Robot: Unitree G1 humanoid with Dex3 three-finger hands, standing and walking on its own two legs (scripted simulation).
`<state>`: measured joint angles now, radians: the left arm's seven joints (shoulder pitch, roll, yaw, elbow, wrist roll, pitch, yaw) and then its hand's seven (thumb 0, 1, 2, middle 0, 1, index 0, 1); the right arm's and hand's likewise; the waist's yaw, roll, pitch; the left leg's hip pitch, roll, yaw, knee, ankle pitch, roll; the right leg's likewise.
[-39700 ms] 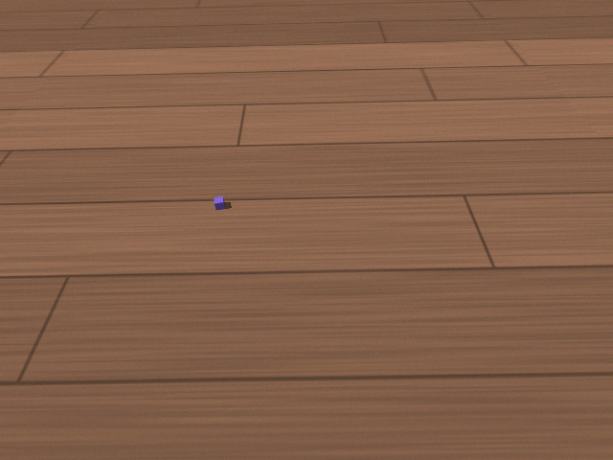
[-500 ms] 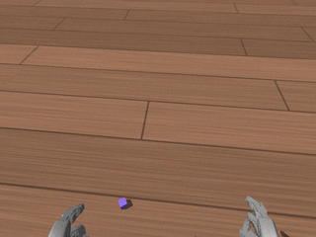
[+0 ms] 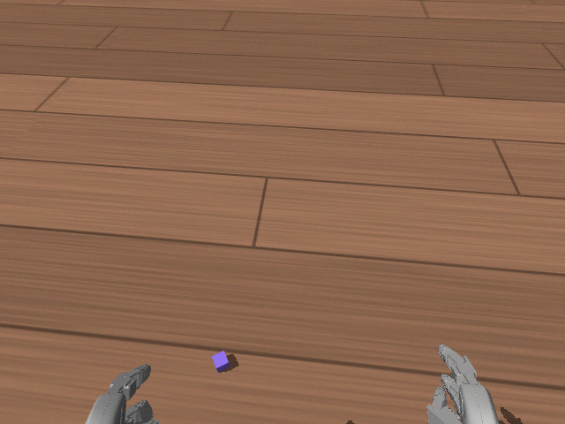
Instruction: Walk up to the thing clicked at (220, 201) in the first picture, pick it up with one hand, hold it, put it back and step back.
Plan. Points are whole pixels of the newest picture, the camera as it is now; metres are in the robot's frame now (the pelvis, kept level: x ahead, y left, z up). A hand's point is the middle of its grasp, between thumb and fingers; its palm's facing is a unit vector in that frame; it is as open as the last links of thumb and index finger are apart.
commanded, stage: home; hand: left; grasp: from above
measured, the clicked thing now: (221, 361) +0.45 +0.20 -0.69
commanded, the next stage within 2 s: stand in 0.76 s
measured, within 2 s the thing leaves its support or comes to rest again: neither
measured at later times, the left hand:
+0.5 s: hand (157, 420) +0.17 +0.18 -0.05, palm faces +0.04 -0.98 -0.21, open 7.4 cm
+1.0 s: hand out of the picture +0.16 +0.21 -0.08, palm faces +0.00 -0.95 -0.32, open 7.4 cm
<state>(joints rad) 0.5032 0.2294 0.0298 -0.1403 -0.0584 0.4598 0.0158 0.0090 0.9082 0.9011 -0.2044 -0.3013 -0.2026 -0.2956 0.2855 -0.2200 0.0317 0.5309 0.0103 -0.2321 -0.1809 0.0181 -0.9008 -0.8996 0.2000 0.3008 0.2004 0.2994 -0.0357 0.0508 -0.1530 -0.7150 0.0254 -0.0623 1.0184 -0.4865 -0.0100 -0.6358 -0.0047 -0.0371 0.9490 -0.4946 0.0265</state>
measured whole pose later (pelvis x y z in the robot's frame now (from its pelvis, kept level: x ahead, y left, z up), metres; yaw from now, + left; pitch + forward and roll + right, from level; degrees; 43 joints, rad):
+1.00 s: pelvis +0.00 +0.00 +0.02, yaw +0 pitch +4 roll +0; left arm 0.25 0.27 0.01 0.40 0.04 0.14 0.03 0.01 0.91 0.90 -0.21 -0.30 -0.21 -0.30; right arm 0.17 -0.27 0.00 0.76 -0.07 -0.07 -0.05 0.02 -0.90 -0.90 0.20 0.30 0.20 0.30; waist 0.02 0.00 0.00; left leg -0.51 0.00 -0.02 0.88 -0.43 0.00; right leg -0.47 -0.04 0.00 0.87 -0.47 0.03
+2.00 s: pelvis -0.02 +0.00 +0.07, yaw +0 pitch -4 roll +0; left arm 0.18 0.30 0.03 1.14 0.03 0.00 0.02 0.00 0.91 0.90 -0.21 -0.30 -0.20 -0.30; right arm 0.15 -0.31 -0.04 1.13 -0.02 0.00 -0.01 0.01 -0.90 -0.90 0.20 0.30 0.20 0.30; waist 0.01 0.01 0.06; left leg -0.14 -0.01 -0.02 0.37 -0.16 0.00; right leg -0.10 -0.04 -0.01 0.36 -0.19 0.04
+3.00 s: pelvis +0.00 -0.01 +0.07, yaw +0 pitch -3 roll +0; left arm 0.11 0.32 0.02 1.14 0.01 0.00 0.00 0.00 0.91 0.90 -0.21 -0.30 -0.20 -0.30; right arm 0.11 -0.33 -0.01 1.16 -0.01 -0.01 -0.01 0.01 -0.90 -0.90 0.20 0.30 0.20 0.30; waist 0.00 0.01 0.05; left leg -0.11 0.01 -0.02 0.32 -0.16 -0.02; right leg -0.08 -0.03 -0.01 0.32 -0.20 0.02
